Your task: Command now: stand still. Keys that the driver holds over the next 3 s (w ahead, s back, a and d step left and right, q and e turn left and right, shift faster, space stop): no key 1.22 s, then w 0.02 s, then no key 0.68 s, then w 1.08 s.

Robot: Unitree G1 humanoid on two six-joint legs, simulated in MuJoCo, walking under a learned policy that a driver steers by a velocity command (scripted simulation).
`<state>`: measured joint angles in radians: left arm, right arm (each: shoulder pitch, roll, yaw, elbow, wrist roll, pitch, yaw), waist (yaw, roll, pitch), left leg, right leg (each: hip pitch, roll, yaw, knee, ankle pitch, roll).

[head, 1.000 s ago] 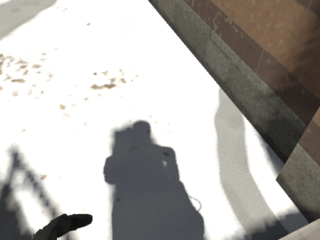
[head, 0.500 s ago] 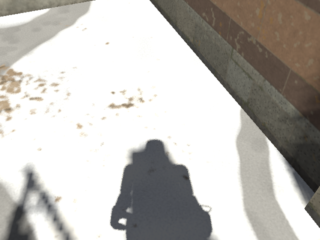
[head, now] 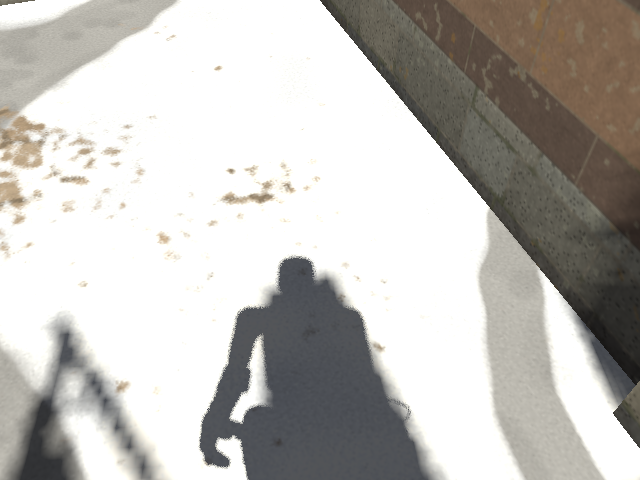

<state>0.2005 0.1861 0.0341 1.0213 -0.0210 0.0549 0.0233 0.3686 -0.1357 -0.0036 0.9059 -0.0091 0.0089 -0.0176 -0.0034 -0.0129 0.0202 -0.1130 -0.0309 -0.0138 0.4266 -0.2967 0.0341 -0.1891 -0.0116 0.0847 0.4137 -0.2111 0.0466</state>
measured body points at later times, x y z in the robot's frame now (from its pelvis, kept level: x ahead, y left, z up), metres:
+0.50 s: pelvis +0.00 +0.01 +0.00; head +0.01 +0.01 +0.45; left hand +0.01 +0.25 -0.16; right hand -0.01 -0.22 -0.15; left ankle -0.04 +0.10 -0.74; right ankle +0.01 -0.15 -0.74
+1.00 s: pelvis +0.00 +0.01 +0.00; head +0.01 +0.02 +0.45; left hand -0.02 +0.24 -0.16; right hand -0.02 -0.21 -0.15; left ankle -0.04 +0.10 -0.74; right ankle +0.01 -0.15 -0.74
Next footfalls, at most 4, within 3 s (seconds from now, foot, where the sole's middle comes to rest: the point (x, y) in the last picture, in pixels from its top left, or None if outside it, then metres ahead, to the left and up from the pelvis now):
2.76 left None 0.54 0.10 -0.95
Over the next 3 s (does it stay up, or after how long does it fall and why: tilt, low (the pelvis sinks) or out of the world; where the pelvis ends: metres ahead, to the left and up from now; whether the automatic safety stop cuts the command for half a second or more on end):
stays up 0.51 0.01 -0.17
